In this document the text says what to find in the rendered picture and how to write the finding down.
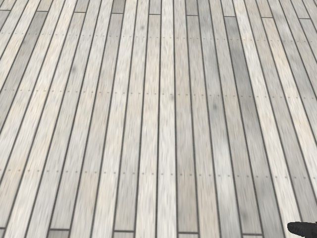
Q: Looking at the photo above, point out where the robot right hand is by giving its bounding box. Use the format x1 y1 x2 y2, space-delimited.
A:
287 221 317 238

